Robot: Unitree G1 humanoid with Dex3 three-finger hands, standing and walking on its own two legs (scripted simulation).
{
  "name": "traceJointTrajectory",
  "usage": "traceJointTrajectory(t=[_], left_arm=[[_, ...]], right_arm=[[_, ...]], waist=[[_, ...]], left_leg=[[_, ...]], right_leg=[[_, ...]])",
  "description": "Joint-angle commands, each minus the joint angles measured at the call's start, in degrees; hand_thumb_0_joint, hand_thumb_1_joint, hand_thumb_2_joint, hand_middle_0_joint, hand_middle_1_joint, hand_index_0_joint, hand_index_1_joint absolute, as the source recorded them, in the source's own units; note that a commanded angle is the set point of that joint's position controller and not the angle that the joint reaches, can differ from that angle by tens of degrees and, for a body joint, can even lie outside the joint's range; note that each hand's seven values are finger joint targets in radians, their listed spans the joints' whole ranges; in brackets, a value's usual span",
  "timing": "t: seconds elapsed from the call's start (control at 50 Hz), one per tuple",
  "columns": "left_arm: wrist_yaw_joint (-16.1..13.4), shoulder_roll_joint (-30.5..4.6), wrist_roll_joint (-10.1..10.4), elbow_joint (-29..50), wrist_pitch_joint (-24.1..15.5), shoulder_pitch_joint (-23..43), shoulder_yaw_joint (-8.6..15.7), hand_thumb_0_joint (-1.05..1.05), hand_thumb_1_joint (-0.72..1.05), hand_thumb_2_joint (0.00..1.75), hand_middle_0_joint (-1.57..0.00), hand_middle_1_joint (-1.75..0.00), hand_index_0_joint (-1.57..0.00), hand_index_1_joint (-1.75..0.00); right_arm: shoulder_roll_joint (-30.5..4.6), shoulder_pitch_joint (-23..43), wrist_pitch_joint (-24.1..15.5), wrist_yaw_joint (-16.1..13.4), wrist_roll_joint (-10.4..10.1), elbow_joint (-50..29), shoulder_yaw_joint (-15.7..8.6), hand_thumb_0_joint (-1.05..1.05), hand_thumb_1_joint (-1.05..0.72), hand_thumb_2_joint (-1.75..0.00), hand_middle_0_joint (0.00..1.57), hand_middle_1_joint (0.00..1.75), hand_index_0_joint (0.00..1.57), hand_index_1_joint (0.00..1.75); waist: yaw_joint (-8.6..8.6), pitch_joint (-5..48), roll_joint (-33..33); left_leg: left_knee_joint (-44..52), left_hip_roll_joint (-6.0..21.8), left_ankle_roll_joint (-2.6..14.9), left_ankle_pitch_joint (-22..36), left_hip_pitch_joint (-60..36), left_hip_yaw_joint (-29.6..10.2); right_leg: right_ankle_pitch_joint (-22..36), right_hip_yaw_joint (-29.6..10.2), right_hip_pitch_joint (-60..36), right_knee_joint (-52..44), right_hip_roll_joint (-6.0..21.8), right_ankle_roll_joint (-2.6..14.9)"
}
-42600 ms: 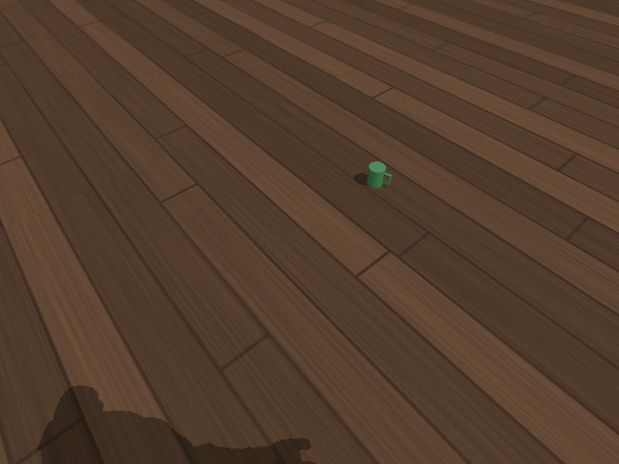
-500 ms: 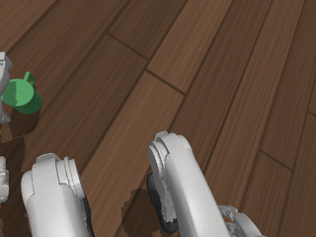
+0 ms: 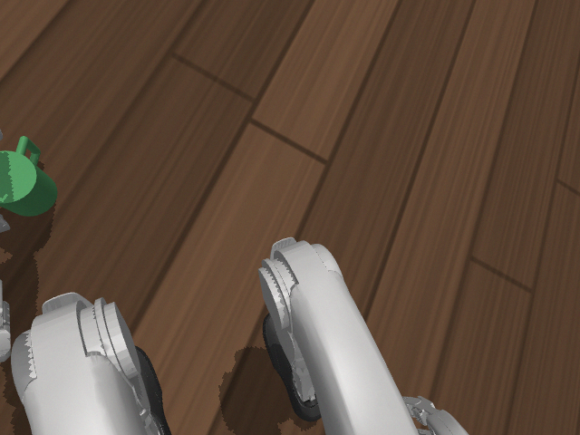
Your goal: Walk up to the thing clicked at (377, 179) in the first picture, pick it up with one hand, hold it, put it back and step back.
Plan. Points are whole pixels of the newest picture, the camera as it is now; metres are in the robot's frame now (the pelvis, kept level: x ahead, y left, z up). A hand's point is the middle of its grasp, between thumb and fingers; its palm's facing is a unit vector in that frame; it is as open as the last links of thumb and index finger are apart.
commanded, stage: rest palm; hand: left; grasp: from above
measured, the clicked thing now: (21, 175) +0.52 +0.29 -0.28
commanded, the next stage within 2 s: close in 1.60 s
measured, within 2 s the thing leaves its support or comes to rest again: neither
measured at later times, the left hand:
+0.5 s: hand (15, 185) +0.49 +0.27 -0.22, palm faces -0.41 -0.10 -0.91, open 13.2 cm
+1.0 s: hand (17, 183) +0.49 +0.28 -0.23, palm faces -0.41 -0.12 -0.91, open 13.6 cm
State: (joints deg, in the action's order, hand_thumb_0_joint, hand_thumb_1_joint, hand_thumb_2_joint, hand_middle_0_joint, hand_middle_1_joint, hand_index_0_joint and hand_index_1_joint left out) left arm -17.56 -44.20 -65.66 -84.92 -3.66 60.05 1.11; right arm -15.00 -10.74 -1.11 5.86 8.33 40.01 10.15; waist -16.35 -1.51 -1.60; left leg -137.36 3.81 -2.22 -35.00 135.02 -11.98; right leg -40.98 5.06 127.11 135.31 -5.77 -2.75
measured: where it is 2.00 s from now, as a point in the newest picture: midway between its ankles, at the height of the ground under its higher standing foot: (229, 404)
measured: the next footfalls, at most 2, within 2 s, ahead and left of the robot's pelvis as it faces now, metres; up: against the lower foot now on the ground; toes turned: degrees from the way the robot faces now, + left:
none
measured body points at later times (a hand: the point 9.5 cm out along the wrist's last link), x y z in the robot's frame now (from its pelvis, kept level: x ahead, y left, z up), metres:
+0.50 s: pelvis +0.00 +0.00 -0.02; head +0.27 +0.09 +0.34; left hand +0.51 +0.28 -0.17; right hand +0.05 -0.26 -0.10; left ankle +0.09 +0.15 -0.29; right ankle +0.09 -0.12 -0.29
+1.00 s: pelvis +0.01 +0.01 -0.01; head +0.28 +0.10 +0.33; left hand +0.51 +0.28 -0.18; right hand +0.05 -0.24 -0.09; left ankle +0.09 +0.15 -0.29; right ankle +0.09 -0.12 -0.29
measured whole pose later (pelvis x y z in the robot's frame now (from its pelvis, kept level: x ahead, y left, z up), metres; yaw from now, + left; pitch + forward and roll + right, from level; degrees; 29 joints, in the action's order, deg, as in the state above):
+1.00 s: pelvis +0.01 +0.01 -0.01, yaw -4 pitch +29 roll -12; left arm -31.6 -50.4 -68.1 -95.4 -7.7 63.2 2.1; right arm -16.9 -5.7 -8.4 9.9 13.3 37.8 16.2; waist -20.5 -6.4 -6.2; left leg -142.5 3.9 -2.4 -37.6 135.7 -16.5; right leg -41.9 8.2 126.3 137.0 -7.4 -3.5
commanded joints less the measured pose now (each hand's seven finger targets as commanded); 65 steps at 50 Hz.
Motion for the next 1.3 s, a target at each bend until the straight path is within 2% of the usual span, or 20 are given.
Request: traceJointTrajectory(t=[0.0,0.04,0.12,0.16,0.18,0.24,0.34,0.36,0.42,0.5,0.52,0.6,0.82,0.92,1.0,1.06,1.14,1.16,1.2,1.28], left_arm=[[-1.34,-9.97,-0.32,9.1,-3.44,21.05,-1.69,0.0,-0.52,0.95,-0.06,-1.06,-0.08,-1.04],[-2.53,-8.77,-0.04,9.08,-4.74,22.25,-2.06,0.0,-0.49,1.01,-0.07,-1.07,-0.08,-1.06],[-5.73,-9.61,-2.25,4.52,-6.02,21.38,-1.96,0.0,-0.46,1.03,-0.08,-1.1,-0.1,-1.09],[-8.12,-13.14,-3.52,3.89,-6.27,21.72,0.2,0.0,-0.44,1.04,-0.09,-1.12,-0.11,-1.09],[-9.09,-12.7,-4.19,2.18,-5.89,19.69,0.39,0.0,-0.45,1.03,-0.09,-1.1,-0.1,-1.08],[-12.39,-15.0,-5.74,2.93,-4.95,21.76,2.7,0.0,-0.42,1.02,-0.09,-1.11,-0.11,-1.08],[-15.46,-15.25,-5.25,-1.77,-2.4,21.19,2.93,0.0,-0.41,1.01,-0.09,-1.12,-0.11,-1.09],[-15.44,-14.28,-4.58,-3.82,-1.9,20.8,2.23,0.0,-0.42,1.01,-0.08,-1.1,-0.11,-1.07],[-15.28,-16.69,-3.19,-1.99,-1.4,21.43,3.04,0.0,-0.41,1.03,-0.1,-1.11,-0.12,-1.09],[-13.84,-14.53,-2.03,-4.71,-0.71,19.23,1.62,0.0,-0.4,1.02,-0.11,-1.13,-0.13,-1.1],[-13.68,-16.44,-1.63,-3.84,-0.98,19.75,2.12,0.0,-0.41,1.01,-0.1,-1.12,-0.12,-1.1],[-12.57,-16.65,-0.54,-5.68,-1.29,16.48,2.02,0.0,-0.43,0.99,-0.08,-1.11,-0.11,-1.08],[-13.4,-17.57,-1.33,-5.52,-2.59,15.52,1.75,0.0,-0.46,1.03,-0.09,-1.09,-0.1,-1.08],[-13.98,-16.83,-2.11,-9.21,-2.39,13.93,1.59,0.0,-0.44,0.99,-0.09,-1.09,-0.11,-1.07],[-14.81,-17.19,-2.07,-5.99,-2.62,16.58,0.98,0.0,-0.44,1.06,-0.1,-1.11,-0.11,-1.1],[-14.9,-17.19,-2.34,-9.21,-1.81,14.49,1.18,0.0,-0.47,1.03,-0.09,-1.1,-0.09,-1.09],[-15.29,-18.1,-2.49,-8.83,-1.29,14.69,1.88,0.0,-0.46,1.04,-0.09,-1.1,-0.1,-1.09],[-15.06,-16.44,-1.99,-8.79,-1.25,15.35,0.27,0.0,-0.47,1.03,-0.09,-1.09,-0.09,-1.09],[-15.29,-19.39,-1.68,-8.91,-0.98,14.61,2.28,0.0,-0.47,1.04,-0.09,-1.1,-0.09,-1.09],[-14.97,-18.21,-1.43,-8.49,-0.73,14.91,1.83,0.0,-0.48,1.01,-0.08,-1.08,-0.09,-1.07]], right_arm=[[-14.45,-10.76,-0.84,-0.68,0.42,0.2,-5.11,0.0,-0.9,-0.9,0.2,0.3,0.2,0.3],[-14.88,-11.29,-1.41,-0.6,0.71,0.73,-5.08,0.0,-0.89,-0.9,0.2,0.3,0.2,0.3],[-15.52,-11.08,-2.31,-0.2,1.56,0.95,-4.15,0.0,-0.89,-0.9,0.2,0.3,0.2,0.3],[-15.99,-10.38,-2.66,-0.2,1.85,0.63,-3.78,0.0,-0.89,-0.9,0.2,0.3,0.2,0.3],[-15.82,-10.27,-2.93,0.03,2.15,0.44,-3.53,0.0,-0.89,-0.9,0.2,0.3,0.2,0.3],[-16.41,-9.9,-3.65,0.47,2.9,0.41,-2.81,0.0,-0.89,-0.9,0.2,0.3,0.2,0.3],[-16.51,-7.68,-4.64,1.5,3.59,-0.46,-1.84,0.0,-0.89,-0.9,0.2,0.3,0.2,0.3],[-16.54,-7.55,-5.06,1.79,3.78,-0.46,-1.63,0.0,-0.89,-0.9,0.2,0.3,0.2,0.3],[-17.29,-7.36,-6.0,2.08,3.83,-0.73,-1.57,0.0,-0.89,-0.9,0.2,0.3,0.2,0.3],[-17.25,-7.26,-6.89,2.79,4.1,-0.9,-0.89,0.0,-0.89,-0.9,0.2,0.3,0.2,0.3],[-17.72,-7.13,-6.96,2.8,4.03,-1.03,-0.65,0.0,-0.89,-0.9,0.2,0.3,0.2,0.3],[-17.63,-6.82,-7.28,3.06,3.96,-1.26,-0.09,0.0,-0.9,-0.9,0.2,0.3,0.2,0.3],[-18.27,-6.46,-7.0,3.56,4.5,-1.78,0.91,0.0,-0.9,-0.9,0.2,0.3,0.2,0.3],[-18.9,-6.88,-7.3,3.83,4.83,-1.06,0.7,0.0,-0.9,-0.9,0.2,0.3,0.2,0.3],[-18.58,-5.54,-7.08,3.94,5.33,-2.24,1.36,0.0,-0.9,-0.9,0.2,0.3,0.2,0.3],[-19.23,-5.97,-7.59,4.11,5.23,-1.51,1.13,0.0,-0.9,-0.9,0.2,0.3,0.2,0.3],[-19.57,-5.87,-7.31,4.2,5.58,-1.83,1.35,0.0,-0.9,-0.9,0.2,0.3,0.2,0.3],[-18.84,-5.24,-7.45,4.36,5.55,-2.2,1.65,0.0,-0.91,-0.9,0.2,0.3,0.2,0.3],[-19.77,-5.59,-7.53,4.28,5.33,-1.91,1.49,0.0,-0.9,-0.9,0.2,0.3,0.2,0.3],[-19.53,-5.68,-7.31,4.32,5.75,-1.75,1.7,0.0,-0.91,-0.9,0.2,0.3,0.2,0.3]], waist=[[-2.91,36.65,15.31],[-3.13,37.46,16.64],[-3.51,36.14,18.31],[-2.6,36.66,20.98],[-2.26,36.65,21.75],[-2.76,38.99,23.22],[-3.62,36.24,22.87],[-4.54,34.27,21.6],[-3.81,35.22,21.29],[-5.14,34.61,19.05],[-4.6,35.42,19.1],[-4.05,33.96,16.99],[-4.41,32.68,18.23],[-5.56,28.1,18.62],[-5.14,31.09,19.71],[-5.75,28.46,19.15],[-5.48,29.75,19.97],[-6.0,28.56,20.15],[-5.46,28.77,19.54],[-5.73,30.63,21.05]], left_leg=[[9.1,-0.39,3.42,3.54,-25.77,6.32],[9.32,-0.47,3.13,4.18,-28.37,5.94],[9.38,-0.48,2.71,5.23,-30.71,5.5],[9.52,-0.47,2.48,5.39,-31.13,5.72],[9.45,-0.33,2.39,6.09,-32.0,5.8],[8.6,-0.15,2.5,8.61,-33.35,5.89],[7.53,0.29,3.06,7.07,-29.59,5.97],[6.95,0.4,3.24,5.99,-28.03,5.84],[6.68,0.49,3.41,5.07,-27.57,5.68],[6.27,0.65,3.72,5.37,-27.47,5.07],[6.13,0.68,3.82,5.88,-26.79,5.01],[6.48,0.7,3.95,4.88,-25.3,4.65],[6.37,0.9,3.69,5.88,-25.85,4.06],[7.28,1.04,3.29,3.62,-26.42,3.18],[7.03,1.0,3.4,4.7,-26.87,3.6],[7.07,1.12,3.34,4.18,-26.6,3.19],[7.33,1.16,3.25,5.11,-28.12,3.02],[7.13,1.2,3.31,5.02,-26.86,3.14],[7.3,1.24,3.35,4.01,-26.63,2.96],[7.49,1.38,3.11,5.78,-28.58,2.74]], right_leg=[[10.89,4.77,-18.64,-16.23,-1.32,3.8],[12.39,6.48,-17.25,-15.51,-0.89,3.75],[13.86,8.12,-15.87,-14.13,-0.94,3.92],[13.77,8.27,-15.58,-13.46,-0.83,4.13],[14.48,8.07,-16.05,-13.0,-0.95,4.22],[17.26,8.44,-16.76,-12.32,-1.04,3.94],[16.87,7.87,-16.31,-12.68,-1.45,3.8],[16.13,7.76,-16.01,-12.6,-1.48,3.74],[14.89,7.26,-17.56,-13.46,-1.57,3.57],[15.5,7.93,-18.58,-13.11,-1.83,3.22],[15.87,7.75,-19.84,-13.29,-1.87,3.17],[14.69,8.26,-20.33,-13.3,-2.2,3.25],[16.37,8.89,-21.15,-13.01,-2.79,3.26],[13.9,10.36,-16.96,-12.4,-2.67,3.52],[15.29,9.42,-20.06,-13.21,-2.93,3.4],[14.59,10.25,-17.36,-12.64,-2.81,3.4],[15.42,10.41,-18.12,-12.39,-2.79,3.4],[15.66,9.97,-18.2,-12.39,-2.88,3.5],[14.37,10.17,-18.05,-12.78,-2.82,3.41],[16.04,10.46,-18.87,-12.1,-2.86,3.52]])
